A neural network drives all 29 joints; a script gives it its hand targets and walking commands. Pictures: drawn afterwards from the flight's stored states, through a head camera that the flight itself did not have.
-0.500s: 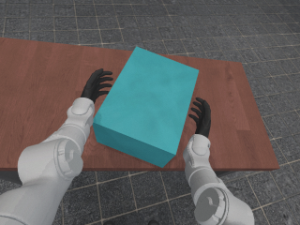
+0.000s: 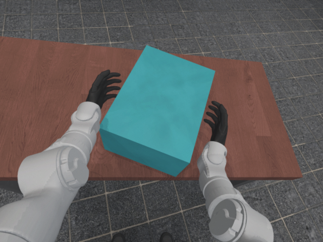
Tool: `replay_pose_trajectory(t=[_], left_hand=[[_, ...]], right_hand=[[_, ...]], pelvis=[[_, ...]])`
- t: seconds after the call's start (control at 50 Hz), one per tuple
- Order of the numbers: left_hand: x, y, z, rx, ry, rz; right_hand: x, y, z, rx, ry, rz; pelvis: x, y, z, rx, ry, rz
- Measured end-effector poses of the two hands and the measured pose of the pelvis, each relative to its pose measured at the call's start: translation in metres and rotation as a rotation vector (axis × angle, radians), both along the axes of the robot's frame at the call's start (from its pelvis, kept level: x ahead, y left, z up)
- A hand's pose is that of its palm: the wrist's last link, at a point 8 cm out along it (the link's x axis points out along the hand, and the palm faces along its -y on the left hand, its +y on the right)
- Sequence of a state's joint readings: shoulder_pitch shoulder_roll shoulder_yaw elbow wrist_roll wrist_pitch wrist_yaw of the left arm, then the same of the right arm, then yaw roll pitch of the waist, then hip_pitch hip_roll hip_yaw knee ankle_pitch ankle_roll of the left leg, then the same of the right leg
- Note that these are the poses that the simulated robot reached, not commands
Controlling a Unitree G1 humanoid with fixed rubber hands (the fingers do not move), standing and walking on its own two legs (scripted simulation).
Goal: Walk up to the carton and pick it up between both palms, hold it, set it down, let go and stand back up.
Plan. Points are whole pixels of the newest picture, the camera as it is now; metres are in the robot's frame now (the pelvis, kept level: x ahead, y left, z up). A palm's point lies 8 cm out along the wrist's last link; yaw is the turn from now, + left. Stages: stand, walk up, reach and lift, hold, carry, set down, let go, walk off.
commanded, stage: set down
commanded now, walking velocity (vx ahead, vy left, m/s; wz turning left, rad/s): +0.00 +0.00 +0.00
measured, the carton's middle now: (160, 109) +0.48 -0.02 -0.08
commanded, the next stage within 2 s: none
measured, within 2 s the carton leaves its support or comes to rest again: rests again in 0.34 s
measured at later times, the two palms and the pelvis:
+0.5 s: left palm (95, 100) +0.45 +0.16 +0.00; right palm (214, 138) +0.36 -0.15 -0.01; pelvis -0.01 +0.00 -0.01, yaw +0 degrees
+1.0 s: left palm (60, 111) +0.42 +0.24 -0.02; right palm (210, 140) +0.36 -0.14 -0.02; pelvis -0.03 +0.02 -0.03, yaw -1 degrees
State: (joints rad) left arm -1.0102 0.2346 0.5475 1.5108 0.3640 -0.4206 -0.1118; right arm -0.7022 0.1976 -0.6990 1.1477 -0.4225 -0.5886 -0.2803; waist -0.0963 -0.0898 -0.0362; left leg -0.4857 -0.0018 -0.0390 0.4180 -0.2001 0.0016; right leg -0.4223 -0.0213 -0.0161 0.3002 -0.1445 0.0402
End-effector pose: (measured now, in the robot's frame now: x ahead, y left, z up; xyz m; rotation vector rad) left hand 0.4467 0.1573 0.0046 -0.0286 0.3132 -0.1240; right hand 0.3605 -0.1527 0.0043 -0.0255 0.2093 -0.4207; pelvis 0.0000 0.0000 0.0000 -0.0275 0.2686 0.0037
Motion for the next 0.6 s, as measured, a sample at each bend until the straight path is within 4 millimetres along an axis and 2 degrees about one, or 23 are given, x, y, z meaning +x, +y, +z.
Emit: replay_pose_trajectory(t=[0.38,0.48,0.6], left_hand=[[0.000,0.000,0.000,0.019,-0.013,-0.007],[0.000,0.002,-0.001,0.076,-0.022,-0.041],[-0.004,0.008,-0.015,0.142,0.032,-0.082]], right_hand=[[-0.001,0.001,-0.003,0.024,-0.015,-0.019],[-0.001,0.002,-0.012,0.068,0.019,-0.039],[0.000,0.003,-0.025,0.100,0.062,-0.047]], pelvis=[[-0.006,0.000,-0.003,-0.002,0.012,-0.001],[-0.008,0.001,-0.005,-0.002,0.022,-0.001],[-0.011,0.004,-0.010,-0.007,0.077,-0.003]])
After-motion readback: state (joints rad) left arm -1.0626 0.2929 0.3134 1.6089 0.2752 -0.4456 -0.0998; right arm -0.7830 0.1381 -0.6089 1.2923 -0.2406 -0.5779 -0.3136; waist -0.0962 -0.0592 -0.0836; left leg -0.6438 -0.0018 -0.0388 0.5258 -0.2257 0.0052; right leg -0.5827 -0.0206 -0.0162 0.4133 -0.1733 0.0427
